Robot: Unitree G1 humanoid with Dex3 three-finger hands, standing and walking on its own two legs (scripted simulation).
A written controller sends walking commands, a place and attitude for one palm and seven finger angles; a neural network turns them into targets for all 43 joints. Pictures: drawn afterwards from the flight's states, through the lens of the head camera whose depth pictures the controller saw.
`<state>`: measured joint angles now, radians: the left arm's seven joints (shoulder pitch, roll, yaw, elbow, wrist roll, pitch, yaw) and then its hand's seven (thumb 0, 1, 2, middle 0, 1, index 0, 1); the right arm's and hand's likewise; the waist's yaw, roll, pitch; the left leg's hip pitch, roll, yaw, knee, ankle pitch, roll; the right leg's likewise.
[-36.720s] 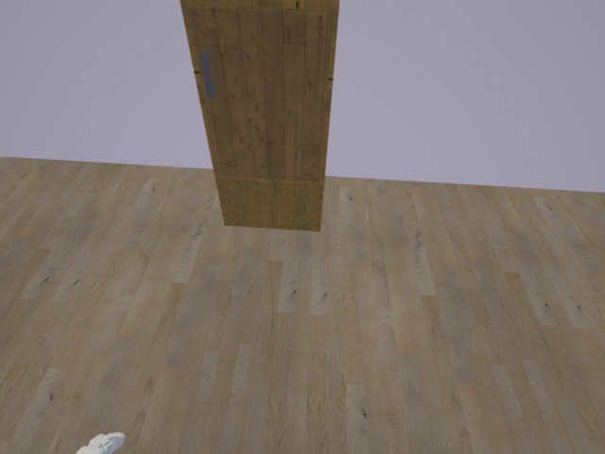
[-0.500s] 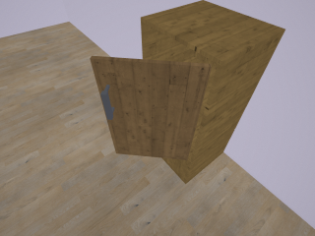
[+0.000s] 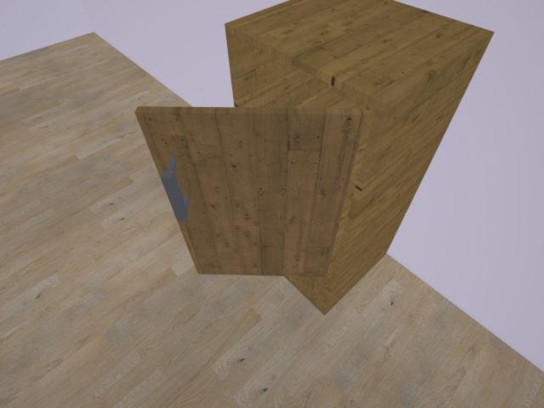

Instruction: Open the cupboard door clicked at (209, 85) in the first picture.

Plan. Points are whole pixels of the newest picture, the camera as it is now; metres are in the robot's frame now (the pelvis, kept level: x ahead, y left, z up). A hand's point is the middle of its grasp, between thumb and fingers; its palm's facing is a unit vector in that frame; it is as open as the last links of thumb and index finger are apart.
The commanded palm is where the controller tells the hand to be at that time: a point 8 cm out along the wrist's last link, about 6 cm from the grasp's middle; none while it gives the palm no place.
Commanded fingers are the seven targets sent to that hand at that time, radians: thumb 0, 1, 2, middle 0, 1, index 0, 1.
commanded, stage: come to a stop and stand still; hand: left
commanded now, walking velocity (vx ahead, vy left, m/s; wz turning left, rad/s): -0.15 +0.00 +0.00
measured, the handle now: (177, 190) +0.52 +0.22 -0.03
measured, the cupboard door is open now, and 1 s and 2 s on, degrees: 46 46 46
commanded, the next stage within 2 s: look again from close up in 0.58 s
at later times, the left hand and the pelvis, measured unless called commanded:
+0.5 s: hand out of the picture -0.03 +0.15 -0.17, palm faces +0.03 -0.98 -0.21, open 7.3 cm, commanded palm none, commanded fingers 0.00 0.90 0.90 -0.20 -0.30 -0.20 -0.30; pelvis -0.05 -0.03 +0.00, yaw +0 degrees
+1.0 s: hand out of the picture -0.02 +0.18 -0.18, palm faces +0.07 -0.98 -0.20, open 7.3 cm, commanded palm none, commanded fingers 0.00 0.90 0.90 -0.20 -0.30 -0.20 -0.30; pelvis -0.05 +0.00 +0.00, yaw +2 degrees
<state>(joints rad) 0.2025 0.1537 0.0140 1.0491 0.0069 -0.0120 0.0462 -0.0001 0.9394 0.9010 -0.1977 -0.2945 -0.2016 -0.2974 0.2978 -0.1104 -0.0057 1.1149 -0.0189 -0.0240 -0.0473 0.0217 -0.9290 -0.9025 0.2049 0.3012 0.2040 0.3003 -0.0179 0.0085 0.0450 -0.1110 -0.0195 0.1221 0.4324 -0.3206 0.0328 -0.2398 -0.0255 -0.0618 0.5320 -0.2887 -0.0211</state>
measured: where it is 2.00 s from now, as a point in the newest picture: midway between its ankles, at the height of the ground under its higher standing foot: outside the picture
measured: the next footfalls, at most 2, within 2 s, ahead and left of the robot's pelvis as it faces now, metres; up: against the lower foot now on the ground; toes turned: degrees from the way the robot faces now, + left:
none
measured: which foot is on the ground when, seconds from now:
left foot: down 0.00-1.00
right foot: down 0.00-1.00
